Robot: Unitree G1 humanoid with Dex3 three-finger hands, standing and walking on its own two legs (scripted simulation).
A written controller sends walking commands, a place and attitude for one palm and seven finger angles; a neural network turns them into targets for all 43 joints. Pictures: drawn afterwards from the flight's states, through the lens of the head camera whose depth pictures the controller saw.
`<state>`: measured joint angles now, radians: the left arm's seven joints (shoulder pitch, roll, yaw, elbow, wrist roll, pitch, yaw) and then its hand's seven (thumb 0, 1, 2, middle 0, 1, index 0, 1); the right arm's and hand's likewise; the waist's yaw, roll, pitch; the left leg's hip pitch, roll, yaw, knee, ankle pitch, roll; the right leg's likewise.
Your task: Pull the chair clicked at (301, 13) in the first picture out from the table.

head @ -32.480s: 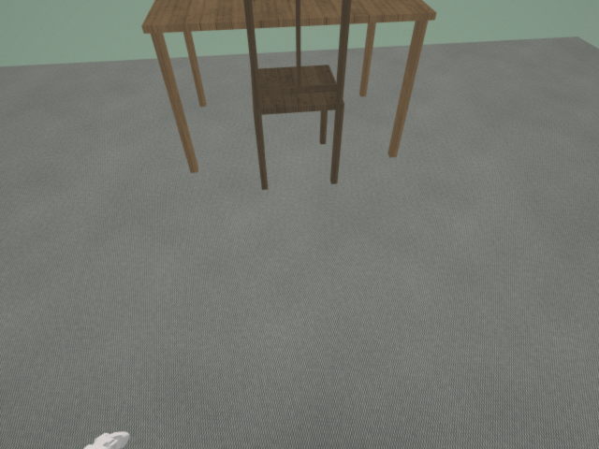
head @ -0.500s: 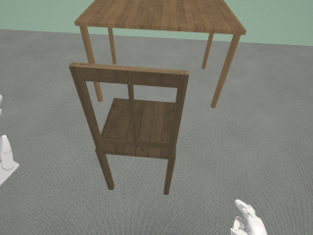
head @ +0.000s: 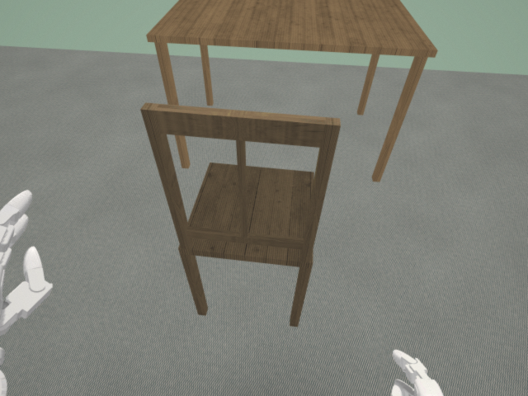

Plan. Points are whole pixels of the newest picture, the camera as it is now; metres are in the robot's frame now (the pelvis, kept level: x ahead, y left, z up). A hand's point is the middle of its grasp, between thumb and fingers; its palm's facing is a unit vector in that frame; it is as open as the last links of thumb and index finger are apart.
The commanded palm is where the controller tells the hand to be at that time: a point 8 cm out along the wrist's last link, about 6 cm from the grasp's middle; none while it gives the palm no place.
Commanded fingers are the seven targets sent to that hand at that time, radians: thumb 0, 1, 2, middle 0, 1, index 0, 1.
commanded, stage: let the arm hang, fingers relaxed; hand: left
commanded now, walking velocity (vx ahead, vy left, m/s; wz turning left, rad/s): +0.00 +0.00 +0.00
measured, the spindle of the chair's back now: (242, 193) +0.57 +0.09 -0.06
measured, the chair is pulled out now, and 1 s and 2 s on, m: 0.68 0.68 0.68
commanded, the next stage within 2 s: look to check the result in 1.06 s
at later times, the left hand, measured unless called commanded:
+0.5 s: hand out of the picture -0.05 +0.19 -0.17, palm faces +0.06 -0.97 -0.24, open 7.2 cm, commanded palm none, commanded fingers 0.00 0.90 0.90 -0.20 -0.30 -0.20 -0.30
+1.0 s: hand out of the picture +0.00 +0.12 -0.17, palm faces +0.06 -0.99 -0.15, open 7.3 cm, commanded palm none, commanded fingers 0.00 0.90 0.90 -0.20 -0.30 -0.20 -0.30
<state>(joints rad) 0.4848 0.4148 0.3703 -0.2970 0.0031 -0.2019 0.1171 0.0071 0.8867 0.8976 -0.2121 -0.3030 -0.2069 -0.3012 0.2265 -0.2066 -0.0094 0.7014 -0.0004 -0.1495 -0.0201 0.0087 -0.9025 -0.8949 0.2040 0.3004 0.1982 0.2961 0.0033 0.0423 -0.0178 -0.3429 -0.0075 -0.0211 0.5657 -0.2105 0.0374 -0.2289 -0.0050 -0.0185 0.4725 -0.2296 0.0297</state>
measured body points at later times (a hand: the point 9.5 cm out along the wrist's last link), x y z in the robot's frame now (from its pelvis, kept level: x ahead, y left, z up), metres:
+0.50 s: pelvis +0.01 +0.00 +0.00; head +0.02 +0.00 +0.45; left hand -0.05 +0.24 -0.15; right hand +0.02 -0.24 -0.15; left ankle +0.06 +0.09 -0.73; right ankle +0.01 -0.15 -0.73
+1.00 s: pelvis +0.02 -0.03 +0.01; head +0.02 -0.03 +0.45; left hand +0.00 +0.17 -0.16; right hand -0.01 -0.24 -0.16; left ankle +0.06 +0.09 -0.73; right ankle +0.01 -0.15 -0.73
